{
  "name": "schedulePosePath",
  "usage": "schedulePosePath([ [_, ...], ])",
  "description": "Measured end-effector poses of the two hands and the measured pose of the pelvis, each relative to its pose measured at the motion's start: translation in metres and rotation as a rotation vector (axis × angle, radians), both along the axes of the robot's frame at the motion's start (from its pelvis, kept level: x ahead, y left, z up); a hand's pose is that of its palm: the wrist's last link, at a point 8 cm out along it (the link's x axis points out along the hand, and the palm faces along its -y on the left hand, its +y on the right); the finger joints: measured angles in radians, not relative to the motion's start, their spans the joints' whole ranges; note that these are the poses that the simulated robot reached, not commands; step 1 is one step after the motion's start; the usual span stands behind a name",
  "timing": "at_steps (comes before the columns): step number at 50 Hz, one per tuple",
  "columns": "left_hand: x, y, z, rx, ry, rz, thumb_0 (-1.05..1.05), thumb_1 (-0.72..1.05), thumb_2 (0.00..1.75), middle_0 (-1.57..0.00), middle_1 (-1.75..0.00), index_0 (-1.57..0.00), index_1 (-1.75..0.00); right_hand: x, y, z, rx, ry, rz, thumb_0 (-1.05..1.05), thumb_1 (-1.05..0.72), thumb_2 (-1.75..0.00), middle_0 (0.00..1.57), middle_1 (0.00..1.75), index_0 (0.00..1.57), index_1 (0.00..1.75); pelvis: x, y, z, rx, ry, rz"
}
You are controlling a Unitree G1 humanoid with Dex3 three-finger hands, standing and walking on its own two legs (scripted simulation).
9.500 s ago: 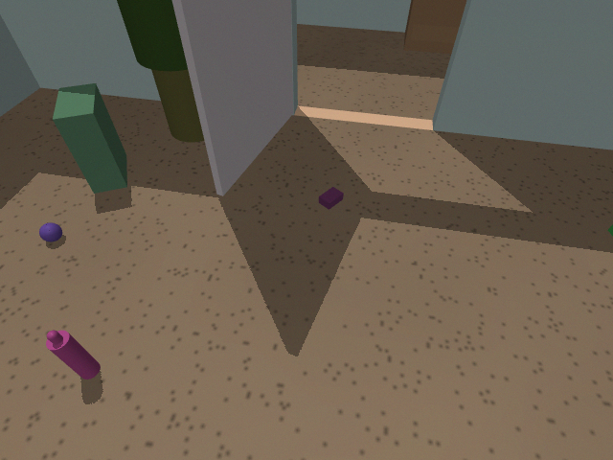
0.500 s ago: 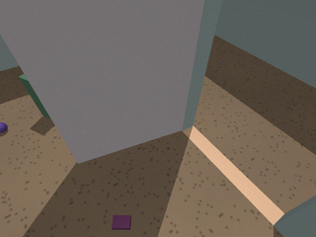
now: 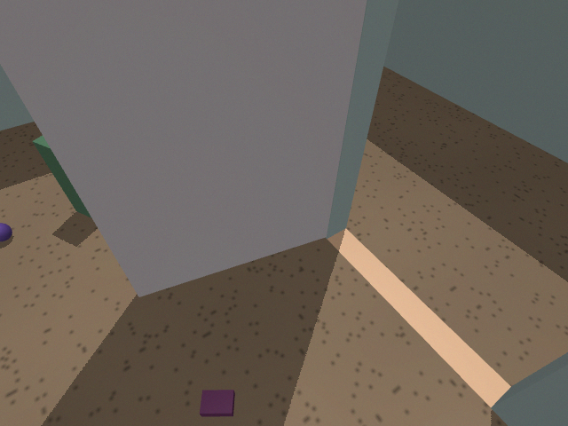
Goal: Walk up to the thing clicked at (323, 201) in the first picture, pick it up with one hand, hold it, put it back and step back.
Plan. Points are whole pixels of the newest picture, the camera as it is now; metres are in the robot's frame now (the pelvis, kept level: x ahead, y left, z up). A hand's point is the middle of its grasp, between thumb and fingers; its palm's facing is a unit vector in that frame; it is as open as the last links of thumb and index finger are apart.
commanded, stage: stand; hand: left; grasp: from above
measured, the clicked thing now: (217, 403) +0.36 +0.22 -0.76
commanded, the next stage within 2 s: rise first in 0.08 s
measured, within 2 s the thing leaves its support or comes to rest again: neither
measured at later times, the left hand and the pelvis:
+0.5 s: hand out of the picture +0.16 +0.25 -0.18, palm faces -0.06 -0.93 -0.36, open 10.2 cm; pelvis -0.01 +0.00 -0.03, yaw -1 degrees
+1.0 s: hand out of the picture +0.12 +0.27 -0.27, palm faces -0.21 -0.85 -0.48, open 14.1 cm; pelvis -0.02 +0.01 -0.13, yaw -1 degrees
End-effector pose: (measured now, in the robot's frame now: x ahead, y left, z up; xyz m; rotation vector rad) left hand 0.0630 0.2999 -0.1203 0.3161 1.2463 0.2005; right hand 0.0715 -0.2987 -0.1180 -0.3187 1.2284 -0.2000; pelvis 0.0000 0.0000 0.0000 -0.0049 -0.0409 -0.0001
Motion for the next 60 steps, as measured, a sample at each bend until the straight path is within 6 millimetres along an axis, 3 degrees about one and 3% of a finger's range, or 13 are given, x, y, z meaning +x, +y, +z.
schedulePosePath([
  [11,-0.003,0.001,-0.001,-0.002,0.004,0.011,0.00,0.89,0.90,-0.20,-0.31,-0.20,-0.31,-0.006,0.001,-0.001,-0.001,0.008,-0.010,0.01,-0.90,-0.90,0.21,0.30,0.20,0.29,-0.001,0.001,-0.001,0.001,0.020,0.001],
  [15,0.028,-0.004,-0.006,-0.014,-0.093,0.039,0.00,0.79,0.91,-0.20,-0.40,-0.20,-0.40,0.002,0.013,-0.005,0.010,-0.082,-0.001,0.01,-0.92,-0.90,0.20,0.30,0.20,0.29,-0.009,0.001,-0.008,-0.001,0.071,0.009],
  [20,0.074,-0.003,-0.018,-0.022,-0.156,-0.027,0.00,0.55,0.91,-0.20,-0.59,-0.19,-0.60,0.004,0.029,-0.015,0.037,-0.139,-0.019,0.01,-0.92,-0.90,0.20,0.30,0.20,0.29,-0.016,0.000,-0.023,-0.003,0.152,-0.002],
  [24,0.089,-0.001,-0.021,0.002,-0.162,-0.080,0.00,0.30,0.90,-0.20,-0.73,-0.20,-0.73,0.003,0.038,-0.023,0.060,-0.169,-0.042,0.01,-0.92,-0.90,0.20,0.30,0.20,0.29,-0.015,0.001,-0.032,-0.004,0.180,-0.011],
  [31,0.074,0.000,-0.044,0.037,-0.053,-0.116,0.00,-0.16,0.89,-0.22,-0.85,-0.21,-0.86,0.020,0.046,-0.035,0.081,-0.243,-0.018,0.01,-0.92,-0.90,0.21,0.30,0.20,0.29,-0.015,0.007,-0.052,-0.011,0.243,-0.016],
  [38,0.062,0.006,-0.076,0.080,-0.083,-0.150,-0.01,-0.40,0.90,-0.21,-0.92,-0.20,-0.93,0.050,0.049,-0.057,0.056,-0.314,0.049,0.01,-0.92,-0.90,0.21,0.30,0.20,0.29,-0.018,0.009,-0.085,-0.017,0.323,-0.013],
  [46,0.057,0.008,-0.095,0.125,-0.095,-0.219,-0.01,-0.51,0.95,-0.16,-0.98,-0.15,-1.00,0.080,0.059,-0.082,0.063,-0.378,0.098,0.01,-0.92,-0.90,0.20,0.30,0.20,0.29,-0.020,0.010,-0.115,-0.029,0.394,-0.007],
  [53,0.057,0.008,-0.111,0.164,-0.094,-0.273,-0.01,-0.55,0.96,-0.14,-1.01,-0.12,-1.02,0.094,0.067,-0.104,0.087,-0.422,0.132,0.01,-0.93,-0.91,0.21,0.30,0.20,0.29,-0.024,0.009,-0.139,-0.033,0.443,-0.003],
  [60,0.073,0.021,-0.159,0.245,-0.083,-0.417,-0.01,-0.53,0.94,-0.15,-1.00,-0.14,-1.00,0.097,0.062,-0.148,0.083,-0.429,0.176,0.01,-0.93,-0.91,0.21,0.30,0.20,0.29,-0.035,0.006,-0.182,-0.033,0.522,-0.004],
])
